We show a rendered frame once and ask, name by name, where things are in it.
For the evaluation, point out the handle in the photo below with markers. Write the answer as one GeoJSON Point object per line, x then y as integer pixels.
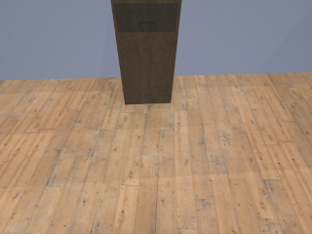
{"type": "Point", "coordinates": [146, 21]}

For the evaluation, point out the cabinet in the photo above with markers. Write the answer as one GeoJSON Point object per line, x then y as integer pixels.
{"type": "Point", "coordinates": [147, 60]}

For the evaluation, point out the drawer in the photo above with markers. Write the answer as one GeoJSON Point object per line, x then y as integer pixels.
{"type": "Point", "coordinates": [128, 14]}

